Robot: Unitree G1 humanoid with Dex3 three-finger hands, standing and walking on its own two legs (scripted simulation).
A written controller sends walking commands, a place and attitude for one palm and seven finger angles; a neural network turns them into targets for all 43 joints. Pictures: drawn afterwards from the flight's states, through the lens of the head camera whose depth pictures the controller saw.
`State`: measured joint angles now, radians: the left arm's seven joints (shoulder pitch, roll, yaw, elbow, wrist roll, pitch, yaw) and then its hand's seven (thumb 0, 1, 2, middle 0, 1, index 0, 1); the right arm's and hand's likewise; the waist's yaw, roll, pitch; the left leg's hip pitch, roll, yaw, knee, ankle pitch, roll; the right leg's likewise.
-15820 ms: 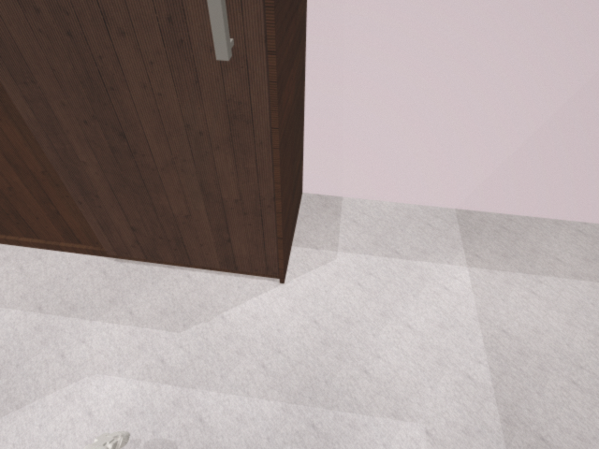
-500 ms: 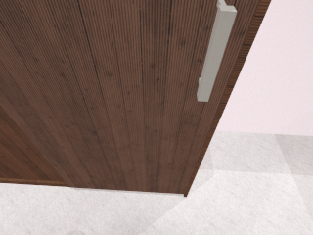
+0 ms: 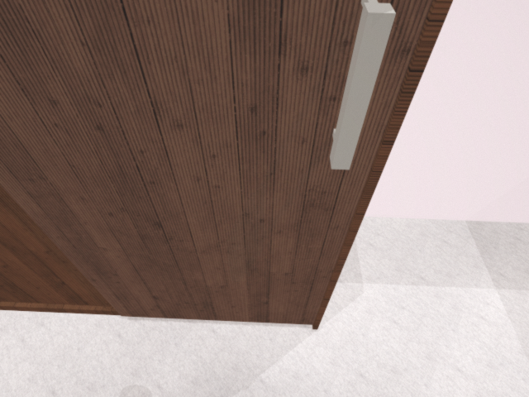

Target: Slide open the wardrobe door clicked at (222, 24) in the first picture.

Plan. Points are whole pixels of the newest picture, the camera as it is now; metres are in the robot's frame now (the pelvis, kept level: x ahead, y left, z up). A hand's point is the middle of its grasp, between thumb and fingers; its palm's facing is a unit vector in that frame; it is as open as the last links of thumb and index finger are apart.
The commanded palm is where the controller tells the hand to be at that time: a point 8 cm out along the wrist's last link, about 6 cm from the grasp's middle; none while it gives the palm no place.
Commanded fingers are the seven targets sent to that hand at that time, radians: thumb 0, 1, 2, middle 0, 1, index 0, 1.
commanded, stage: raise the hand with hooked fingers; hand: right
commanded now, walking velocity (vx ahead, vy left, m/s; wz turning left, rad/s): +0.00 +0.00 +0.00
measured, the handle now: (352, 90) +0.44 -0.08 +0.25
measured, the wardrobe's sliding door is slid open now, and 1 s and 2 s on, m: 0.00 0.00 0.00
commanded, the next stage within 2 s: none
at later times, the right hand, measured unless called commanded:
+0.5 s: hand out of the picture +0.13 -0.23 +0.03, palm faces +0.22 +0.97 -0.04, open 9.3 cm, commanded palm +0.13 -0.26 +0.05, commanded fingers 0.00 -0.25 -0.62 0.25 0.72 0.25 0.72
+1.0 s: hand (522, 322) +0.20 -0.26 +0.13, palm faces +0.08 +0.99 -0.09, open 12.3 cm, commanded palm +0.16 -0.30 +0.16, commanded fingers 0.00 0.34 -0.37 0.29 1.10 0.29 1.10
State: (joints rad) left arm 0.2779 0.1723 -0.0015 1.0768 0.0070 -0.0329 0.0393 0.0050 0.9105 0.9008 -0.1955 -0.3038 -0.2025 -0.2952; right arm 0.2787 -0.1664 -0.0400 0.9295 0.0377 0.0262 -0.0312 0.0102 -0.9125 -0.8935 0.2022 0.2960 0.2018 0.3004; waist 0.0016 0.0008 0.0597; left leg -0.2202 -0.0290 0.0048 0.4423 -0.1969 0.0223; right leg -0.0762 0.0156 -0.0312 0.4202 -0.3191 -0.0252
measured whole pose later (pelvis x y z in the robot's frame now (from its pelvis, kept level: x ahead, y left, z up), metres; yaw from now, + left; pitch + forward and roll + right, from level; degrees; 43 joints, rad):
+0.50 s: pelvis -0.03 +0.02 -0.04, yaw -5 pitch +3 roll +1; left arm 0.20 0.30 0.01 0.50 -0.04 -0.28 0.04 0.01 0.91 0.90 -0.19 -0.30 -0.20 -0.30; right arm 0.47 -0.26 -0.25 -0.07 0.32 -0.35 0.27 0.02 -0.47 -0.71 0.23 0.57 0.23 0.58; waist -0.06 0.01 -0.06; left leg -0.54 -0.01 0.10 0.82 -0.34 0.05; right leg -0.46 0.01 0.05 0.88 -0.49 -0.01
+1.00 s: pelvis -0.02 +0.00 -0.01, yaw -4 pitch -1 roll +1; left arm 0.27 0.31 -0.05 0.65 -0.07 -0.34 0.09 0.02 0.90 0.90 -0.20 -0.30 -0.20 -0.30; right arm 0.17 -0.38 -0.38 -0.11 0.36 0.05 0.40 0.00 0.11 -0.46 0.27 0.95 0.27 0.95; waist -0.06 -0.05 -0.03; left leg -0.32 0.00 0.07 0.60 -0.27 0.02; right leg -0.22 0.03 0.03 0.64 -0.40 -0.03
